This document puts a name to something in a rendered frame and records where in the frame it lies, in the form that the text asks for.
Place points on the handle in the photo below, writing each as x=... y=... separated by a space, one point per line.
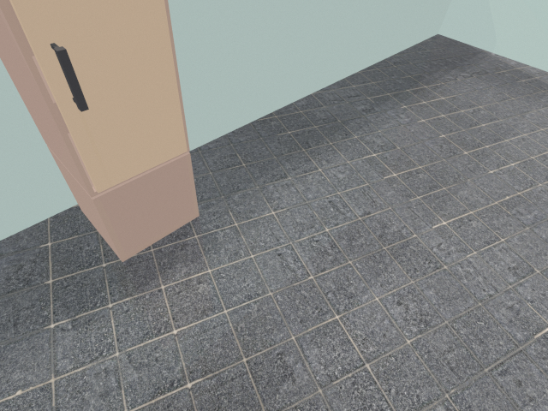
x=70 y=76

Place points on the cupboard door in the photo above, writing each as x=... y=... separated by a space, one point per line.
x=122 y=57

